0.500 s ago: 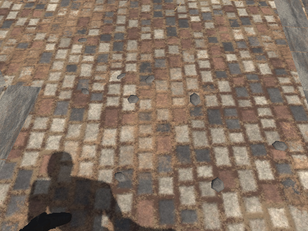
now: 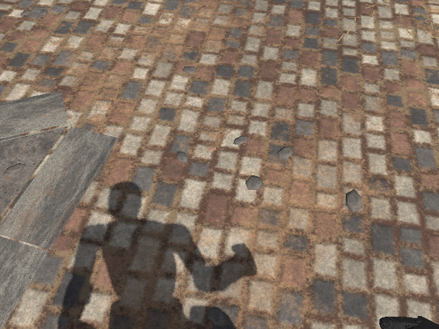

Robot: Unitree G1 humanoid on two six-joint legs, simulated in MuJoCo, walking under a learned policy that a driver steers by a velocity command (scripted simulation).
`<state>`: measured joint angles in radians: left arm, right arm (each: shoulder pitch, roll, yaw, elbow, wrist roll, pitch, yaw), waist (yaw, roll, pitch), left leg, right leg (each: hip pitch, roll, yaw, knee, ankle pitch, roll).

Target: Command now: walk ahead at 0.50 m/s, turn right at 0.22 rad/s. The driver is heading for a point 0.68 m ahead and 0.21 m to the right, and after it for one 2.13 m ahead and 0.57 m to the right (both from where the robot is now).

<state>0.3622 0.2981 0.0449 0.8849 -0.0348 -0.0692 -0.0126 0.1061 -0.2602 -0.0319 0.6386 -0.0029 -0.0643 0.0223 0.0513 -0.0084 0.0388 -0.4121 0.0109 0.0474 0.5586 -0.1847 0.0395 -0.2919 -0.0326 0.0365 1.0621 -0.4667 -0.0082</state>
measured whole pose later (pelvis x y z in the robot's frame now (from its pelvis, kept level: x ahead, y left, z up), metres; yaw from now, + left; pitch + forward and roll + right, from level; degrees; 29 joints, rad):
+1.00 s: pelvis +0.44 -0.09 +0.00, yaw -33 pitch +2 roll +0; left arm 0.20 0.31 0.06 0.69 -0.01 0.02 0.03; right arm 0.14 -0.27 -0.05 0.72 -0.02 -0.05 0.00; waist 0.01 -0.03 0.00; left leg -0.38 -0.04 -0.05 0.52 -0.18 0.02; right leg -0.36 0.12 0.16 0.89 -0.54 -0.02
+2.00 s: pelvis +0.84 -0.24 +0.01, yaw -6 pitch +1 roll +0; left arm 0.14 0.31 0.05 0.69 0.02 -0.10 0.01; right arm 0.30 -0.28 -0.06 0.69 0.01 -0.05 0.02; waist -0.04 -0.03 0.04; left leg -0.22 -0.13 -0.07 0.37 -0.17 0.11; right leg -0.66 -0.12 0.08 0.99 -0.21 0.06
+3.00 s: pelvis +1.38 -0.27 +0.01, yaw -10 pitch +1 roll +2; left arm 0.24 0.32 0.08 0.75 -0.03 -0.02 0.00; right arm 0.29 -0.26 -0.07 0.81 -0.01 -0.10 0.01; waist -0.04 -0.05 0.02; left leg -0.12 -0.02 0.13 0.30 -0.19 0.03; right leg -0.65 -0.10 0.06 1.05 -0.20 0.01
